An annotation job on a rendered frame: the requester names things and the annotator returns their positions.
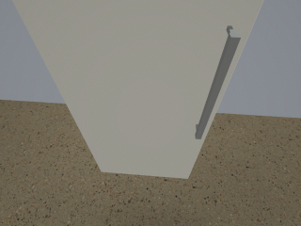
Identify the handle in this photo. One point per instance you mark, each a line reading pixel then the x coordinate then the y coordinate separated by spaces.
pixel 229 50

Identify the fridge door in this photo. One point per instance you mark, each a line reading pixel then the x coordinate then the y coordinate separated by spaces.
pixel 136 74

